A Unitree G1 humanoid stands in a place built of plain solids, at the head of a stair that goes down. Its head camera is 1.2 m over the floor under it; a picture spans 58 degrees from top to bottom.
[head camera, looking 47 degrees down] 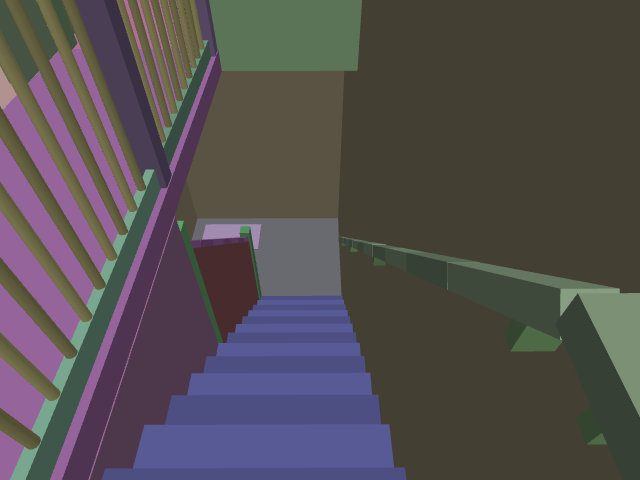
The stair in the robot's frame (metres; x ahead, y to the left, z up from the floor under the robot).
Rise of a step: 0.21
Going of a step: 0.20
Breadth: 0.90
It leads straight ahead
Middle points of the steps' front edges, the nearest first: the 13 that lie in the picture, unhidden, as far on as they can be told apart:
0.38 0.19 -0.21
0.59 0.19 -0.42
0.79 0.19 -0.63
0.99 0.20 -0.84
1.20 0.20 -1.05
1.40 0.20 -1.26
1.60 0.20 -1.47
1.80 0.20 -1.68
2.01 0.20 -1.89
2.21 0.20 -2.10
2.41 0.20 -2.31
2.61 0.20 -2.52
2.82 0.20 -2.73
